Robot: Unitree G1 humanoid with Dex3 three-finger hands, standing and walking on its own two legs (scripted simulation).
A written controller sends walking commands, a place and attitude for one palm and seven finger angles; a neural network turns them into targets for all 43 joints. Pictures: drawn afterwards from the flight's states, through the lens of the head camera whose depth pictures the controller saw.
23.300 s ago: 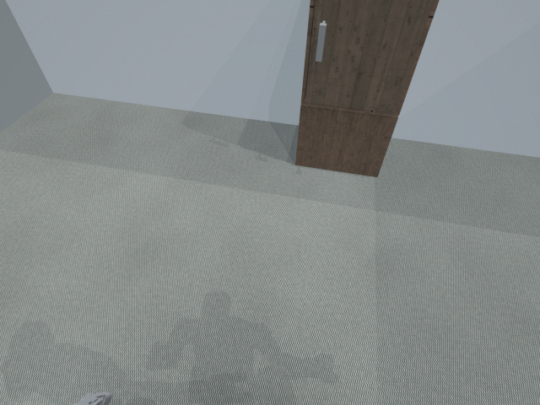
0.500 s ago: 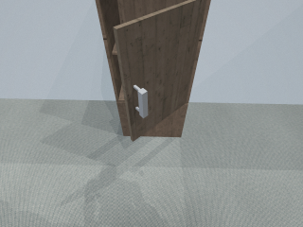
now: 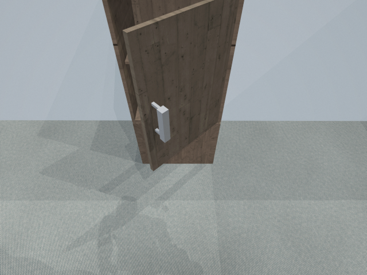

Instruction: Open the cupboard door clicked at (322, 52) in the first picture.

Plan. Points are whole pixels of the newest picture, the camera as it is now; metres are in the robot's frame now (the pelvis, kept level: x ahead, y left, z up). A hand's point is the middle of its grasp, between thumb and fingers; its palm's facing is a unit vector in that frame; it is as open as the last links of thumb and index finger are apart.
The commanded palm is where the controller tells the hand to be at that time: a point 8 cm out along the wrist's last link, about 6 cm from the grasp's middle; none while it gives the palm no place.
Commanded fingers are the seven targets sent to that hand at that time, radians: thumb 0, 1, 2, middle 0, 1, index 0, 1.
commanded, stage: walk to a spot facing it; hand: left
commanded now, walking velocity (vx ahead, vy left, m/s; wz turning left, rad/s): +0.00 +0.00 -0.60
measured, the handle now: (159, 121) +0.57 +0.12 -0.05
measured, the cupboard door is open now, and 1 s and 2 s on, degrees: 44 44 44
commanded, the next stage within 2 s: none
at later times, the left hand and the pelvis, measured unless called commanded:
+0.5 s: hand out of the picture +0.11 +0.16 -0.16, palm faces -0.20 -0.93 -0.31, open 7.4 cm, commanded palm none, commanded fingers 0.00 0.90 0.90 -0.20 -0.30 -0.20 -0.30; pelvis -0.02 -0.03 -0.01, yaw -16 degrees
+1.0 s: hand (153, 260) +0.18 +0.10 -0.17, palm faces -0.53 -0.82 -0.24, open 7.4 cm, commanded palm none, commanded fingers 0.00 0.90 0.90 -0.20 -0.30 -0.20 -0.30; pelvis -0.01 -0.03 -0.01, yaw -34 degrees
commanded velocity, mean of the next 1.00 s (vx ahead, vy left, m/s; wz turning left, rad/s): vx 0.00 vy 0.00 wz -0.60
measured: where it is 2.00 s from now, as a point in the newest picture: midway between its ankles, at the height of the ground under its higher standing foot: outside the picture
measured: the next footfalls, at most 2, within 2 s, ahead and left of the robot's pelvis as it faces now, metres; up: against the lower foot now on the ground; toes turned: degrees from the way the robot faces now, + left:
left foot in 0.74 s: +0.09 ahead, +0.10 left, +0.00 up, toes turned -25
right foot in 1.02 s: -0.03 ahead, -0.17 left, +0.00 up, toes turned -37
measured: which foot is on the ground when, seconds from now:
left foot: down 0.00-0.36, up 0.38-0.72, down 0.74-1.00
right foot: down 0.00-0.74, up 0.76-1.00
